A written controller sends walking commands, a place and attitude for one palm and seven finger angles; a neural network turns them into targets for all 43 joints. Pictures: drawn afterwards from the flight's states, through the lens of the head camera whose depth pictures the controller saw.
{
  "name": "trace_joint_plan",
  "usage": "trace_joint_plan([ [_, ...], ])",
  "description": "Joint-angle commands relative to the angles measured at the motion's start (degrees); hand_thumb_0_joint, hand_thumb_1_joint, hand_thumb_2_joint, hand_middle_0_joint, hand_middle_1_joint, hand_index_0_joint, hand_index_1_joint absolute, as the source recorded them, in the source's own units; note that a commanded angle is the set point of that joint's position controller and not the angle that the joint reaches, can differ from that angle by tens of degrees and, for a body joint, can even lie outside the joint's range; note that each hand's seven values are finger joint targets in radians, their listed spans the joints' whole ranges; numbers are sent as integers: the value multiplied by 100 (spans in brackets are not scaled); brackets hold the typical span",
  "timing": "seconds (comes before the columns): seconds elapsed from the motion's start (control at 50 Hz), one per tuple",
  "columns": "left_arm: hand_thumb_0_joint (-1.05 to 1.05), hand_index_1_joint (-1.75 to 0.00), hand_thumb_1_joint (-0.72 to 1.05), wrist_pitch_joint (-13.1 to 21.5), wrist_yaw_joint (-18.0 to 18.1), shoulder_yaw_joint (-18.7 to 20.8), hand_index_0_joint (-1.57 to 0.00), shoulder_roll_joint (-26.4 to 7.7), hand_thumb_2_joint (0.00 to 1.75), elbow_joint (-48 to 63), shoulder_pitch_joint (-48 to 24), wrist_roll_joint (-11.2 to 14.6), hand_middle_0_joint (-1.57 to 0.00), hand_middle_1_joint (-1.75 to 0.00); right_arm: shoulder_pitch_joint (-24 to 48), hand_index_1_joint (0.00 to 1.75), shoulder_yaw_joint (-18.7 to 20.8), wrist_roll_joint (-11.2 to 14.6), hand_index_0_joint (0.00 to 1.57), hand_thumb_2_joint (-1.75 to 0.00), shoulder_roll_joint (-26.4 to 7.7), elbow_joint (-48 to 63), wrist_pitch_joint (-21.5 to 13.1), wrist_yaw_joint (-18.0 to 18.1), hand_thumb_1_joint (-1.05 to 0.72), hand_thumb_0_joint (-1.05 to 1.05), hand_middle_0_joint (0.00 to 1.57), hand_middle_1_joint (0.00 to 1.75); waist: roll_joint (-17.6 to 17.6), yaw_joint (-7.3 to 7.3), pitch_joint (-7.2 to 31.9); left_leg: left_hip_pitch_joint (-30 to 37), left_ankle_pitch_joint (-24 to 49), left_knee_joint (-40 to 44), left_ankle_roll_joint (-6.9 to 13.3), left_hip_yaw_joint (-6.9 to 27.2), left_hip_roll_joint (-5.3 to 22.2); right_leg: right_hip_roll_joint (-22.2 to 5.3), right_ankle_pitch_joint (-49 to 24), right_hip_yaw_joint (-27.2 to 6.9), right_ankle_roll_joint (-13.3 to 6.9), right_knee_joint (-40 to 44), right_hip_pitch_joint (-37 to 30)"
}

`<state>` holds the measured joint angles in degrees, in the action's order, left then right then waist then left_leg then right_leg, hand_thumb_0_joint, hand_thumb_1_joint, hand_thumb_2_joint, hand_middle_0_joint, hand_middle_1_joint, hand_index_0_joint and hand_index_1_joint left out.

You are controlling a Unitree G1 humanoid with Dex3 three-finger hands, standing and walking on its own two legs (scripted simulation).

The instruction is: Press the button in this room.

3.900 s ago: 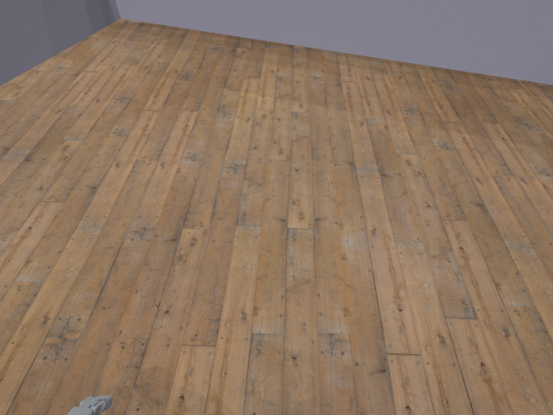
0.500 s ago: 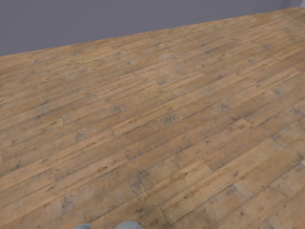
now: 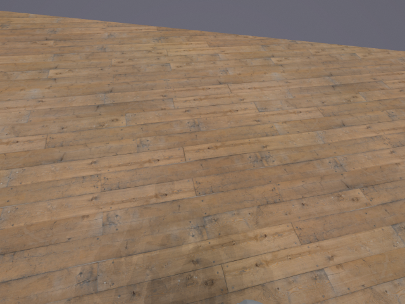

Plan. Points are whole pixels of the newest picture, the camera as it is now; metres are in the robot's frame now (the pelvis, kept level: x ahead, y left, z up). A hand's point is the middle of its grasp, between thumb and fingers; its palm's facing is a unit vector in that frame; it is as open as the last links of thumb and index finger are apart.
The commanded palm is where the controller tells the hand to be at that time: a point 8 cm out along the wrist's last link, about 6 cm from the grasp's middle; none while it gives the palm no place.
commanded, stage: turn or walk to find it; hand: left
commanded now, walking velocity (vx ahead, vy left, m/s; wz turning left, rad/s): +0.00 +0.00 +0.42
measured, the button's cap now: out of the picture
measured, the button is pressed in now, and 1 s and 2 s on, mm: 0 0 0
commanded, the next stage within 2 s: none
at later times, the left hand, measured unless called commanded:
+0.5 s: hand out of the picture +0.01 +0.17 -0.15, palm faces +0.23 -0.94 -0.24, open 7.4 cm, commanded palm none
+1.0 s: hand out of the picture -0.06 +0.23 -0.16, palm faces +0.44 -0.87 -0.24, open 7.4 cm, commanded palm none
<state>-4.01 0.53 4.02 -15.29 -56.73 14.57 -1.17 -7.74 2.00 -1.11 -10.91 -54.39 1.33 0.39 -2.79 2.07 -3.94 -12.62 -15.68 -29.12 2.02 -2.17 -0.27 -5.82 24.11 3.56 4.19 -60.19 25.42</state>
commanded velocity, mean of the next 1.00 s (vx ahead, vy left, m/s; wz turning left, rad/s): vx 0.00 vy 0.00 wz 0.42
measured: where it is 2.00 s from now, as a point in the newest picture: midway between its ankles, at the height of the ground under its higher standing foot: outside the picture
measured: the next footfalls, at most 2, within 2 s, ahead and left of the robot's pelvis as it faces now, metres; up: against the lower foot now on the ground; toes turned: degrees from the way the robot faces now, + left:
right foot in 0.26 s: +0.04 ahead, -0.14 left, +0.00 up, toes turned +2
left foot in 0.66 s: -0.04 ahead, +0.11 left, +0.00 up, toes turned +23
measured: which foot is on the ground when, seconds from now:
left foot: down 0.00-0.26, up 0.28-0.64, down 0.66-1.00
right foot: up 0.00-0.24, down 0.26-0.66, up 0.68-1.00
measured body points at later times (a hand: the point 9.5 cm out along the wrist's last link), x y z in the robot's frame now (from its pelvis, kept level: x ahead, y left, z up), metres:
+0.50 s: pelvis -0.02 -0.03 +0.00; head +0.00 -0.05 +0.45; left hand +0.00 +0.21 -0.13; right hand +0.07 -0.28 -0.16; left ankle -0.07 +0.10 -0.66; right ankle +0.00 -0.14 -0.74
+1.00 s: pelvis -0.05 +0.01 +0.00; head -0.03 +0.02 +0.45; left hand -0.08 +0.28 -0.14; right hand +0.12 -0.19 -0.14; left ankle -0.07 +0.10 -0.74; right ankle +0.00 -0.13 -0.69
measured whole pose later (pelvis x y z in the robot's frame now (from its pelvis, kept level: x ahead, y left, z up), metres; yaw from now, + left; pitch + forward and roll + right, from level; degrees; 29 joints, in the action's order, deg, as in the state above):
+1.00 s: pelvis -0.05 +0.01 +0.00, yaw +24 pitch -1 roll -1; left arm -3.5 0.6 3.4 -13.6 -54.0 9.8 -0.7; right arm -10.9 2.2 -1.4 -10.6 -54.6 1.3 0.4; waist -0.5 -0.2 -3.7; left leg -13.2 -12.4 -26.2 2.5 0.7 -1.8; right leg -4.0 25.1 1.8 4.8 -52.4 22.7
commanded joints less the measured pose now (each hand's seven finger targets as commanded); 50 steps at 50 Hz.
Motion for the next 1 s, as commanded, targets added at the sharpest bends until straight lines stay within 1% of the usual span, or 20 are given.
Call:
trace_joint_plan([
  [0.0, 0, -30, 90, 192, 24, 41, -20, -285, 90, 525, -182, 22, -20, -30, -378, 30, 315, 17, 20, -90, -1171, 238, -100, 81, -90, 0, 20, 30, 1030, -323, 488, 778, 2900, 981, 752, 1253, 1352, 26, -7, -150, 101, 248, 393],
  [0.14, 0, -30, 90, 246, 70, 13, -20, -146, 90, 704, -234, 65, -20, -30, -287, 30, 394, -41, 20, -90, -1229, 333, -9, 36, -90, 0, 20, 30, 1226, -314, 435, 152, 2419, 835, 775, 1861, 1280, 332, 21, -75, -11, 1847, -586],
  [0.2, 0, -30, 90, 344, 100, 42, -20, -240, 90, 622, 256, 56, -20, -30, -166, 30, 407, 6, 20, -90, -1141, 413, 5, 4, -90, 0, 20, 30, 873, -33, 592, -477, 1851, 303, 446, 1783, 944, 315, -1127, -36, -55, 3447, -1722],
  [0.22, 0, -30, 90, 408, 130, 91, -20, -498, 90, 630, 382, 6, -20, -30, -248, 30, 389, 50, 20, -90, -912, 448, -8, -27, -90, 0, 20, 30, 167, 13, 733, -1043, 1018, -332, 131, 1438, 540, -287, -1327, -624, -215, 4078, -2360],
  [0.24, 0, -30, 90, 451, 166, 186, -20, -1001, 90, 650, 421, -69, -20, -30, -300, 30, 311, 70, 20, -90, -537, 586, -18, -59, -90, 0, 20, 30, -1285, 22, 666, -2026, -928, -1509, -283, 495, -310, -1711, -1886, -2063, -811, 4379, -2706],
  [0.26, 0, -30, 90, 432, 154, 188, -20, -1073, 90, 756, 358, -16, -20, -30, -263, 30, 400, -3, 20, -90, -802, 570, 78, -42, -90, 0, 20, 30, -1254, 93, 653, -1857, -1687, -2675, -310, 646, -204, -2188, -1531, -2203, -1248, 4590, -1876],
  [0.28, 0, -30, 90, 400, 189, 196, -20, -919, 90, 821, 59, -10, -20, -30, -171, 30, 439, -14, 20, -90, -839, 553, 160, -59, -90, 0, 20, 30, -1149, -7, 401, -1846, -1536, -3392, -290, 761, -92, -2012, -1071, -2130, -1322, 4712, -1368],
  [0.32, 0, -30, 90, 422, 160, 78, -20, -593, 90, 922, -482, -12, -20, -30, -346, 30, 430, -31, 20, -90, -777, 303, 190, -137, -90, 0, 20, 30, -490, -286, -5, -1898, -795, -4023, -375, 616, 101, -1397, -1153, -1140, -1112, 4539, -1096],
  [0.34, 0, -30, 90, 444, 151, 47, -20, -512, 90, 944, -533, -10, -20, -30, -494, 30, 407, -35, 20, -90, -703, 230, 195, -156, -90, 0, 20, 30, -500, -340, 34, -1888, -587, -4063, -439, 516, 120, -1213, -1414, -760, -1016, 4440, -1162],
  [0.52, 0, -30, 90, 410, 151, 160, -20, -857, 90, 579, 161, -80, -20, -30, -16, 30, 242, 49, 20, -90, -502, 291, 118, -143, -90, 0, 20, 30, -861, 83, 369, -1200, -1147, -1785, -548, -158, 213, -1476, -3065, -202, -1217, 3845, -1928],
  [0.56, 0, -30, 90, 380, 137, 185, -20, -920, 90, 537, 125, -72, -20, -30, -197, 30, 234, 64, 20, -90, -504, 254, 85, -123, -90, 0, 20, 30, -931, -3, 501, -828, -945, -1212, -502, -320, 141, -1475, -3231, -82, -1120, 3600, -1889],
  [0.6, 0, -30, 90, 341, 119, 182, -20, -855, 90, 522, 11, -29, -20, -30, -529, 30, 239, 50, 20, -90, -578, 180, 34, -111, -90, 0, 20, 30, -736, -199, 629, -142, -94, -112, -433, -383, 127, -1312, -2972, 251, -777, 3093, -1632],
  [0.62, 0, -30, 90, 300, 107, 171, -20, -732, 90, 548, -2, 26, -20, -30, -774, 30, 282, 36, 20, -90, -808, 124, -24, -117, -90, 0, 20, 30, -116, -356, 782, 561, 645, 585, -337, -91, 374, -1139, -2422, 475, -500, 2429, -1148],
  [0.64, 0, -30, 90, 256, 70, 123, -20, -360, 90, 721, 131, 66, -20, -30, -894, 30, 410, -14, 20, -90, -1383, 169, -79, -97, -90, 0, 20, 30, 1532, -376, 829, 1210, 2083, 892, 240, 1748, 1726, -403, -318, 763, -58, 1322, 231],
  [0.66, 0, -30, 90, 227, 72, 21, -20, -189, 90, 919, -222, 17, -20, -30, -1129, 30, 477, -12, 20, -90, -1703, 139, -37, -68, -90, 0, 20, 30, 1889, -558, 678, 847, 2748, 1117, 845, 2285, 2438, -103, 1347, 426, 3, 361, 551],
  [0.68, 0, -30, 90, 151, 124, 29, -20, -219, 90, 895, -517, -7, -20, -30, -1181, 30, 459, -21, 20, -90, -1605, 42, -69, 4, -90, 0, 20, 30, 1972, -620, 668, 499, 2413, 1176, 845, 2253, 2266, -130, 1180, -96, -51, -160, 547],
  [0.7, 0, -30, 90, 151, 96, 74, -20, -273, 90, 841, -667, 5, -20, -30, -933, 30, 404, -30, 20, -90, -1408, 86, -60, 57, -90, 0, 20, 30, 1690, -552, 378, 274, 1987, 1207, 789, 2076, 2009, -130, 764, -224, -58, -461, 677],
  [0.74, 0, -30, 90, 197, 19, 83, -20, -263, 90, 626, -390, 8, -20, -30, -437, 30, 287, -16, 20, -90, -1150, 229, -109, 84, -90, 0, 20, 30, 1213, -277, 356, 385, 2290, 1104, 641, 1448, 1515, -120, 28, -225, -13, -519, 628],
  [0.8, 0, -30, 90, 205, 9, 61, -20, -270, 90, 523, -263, 23, -20, -30, -485, 30, 288, 14, 20, -90, -1126, 235, -151, 96, -90, 0, 20, 30, 1019, -281, 600, 751, 2953, 1002, 677, 1224, 1364, -52, -113, -198, 65, -188, 469],
  [0.98, 0, -30, 90, 220, 64, 8, -20, -152, 90, 776, -600, 57, -20, -30, -620, 30, 379, -38, 20, -90, -1185, 241, -48, 56, -90, 0, 20, 30, 1067, -425, 519, 529, 2523, 931, 836, 1918, 1372, 229, 193, -213, 19, 1281, -117],
])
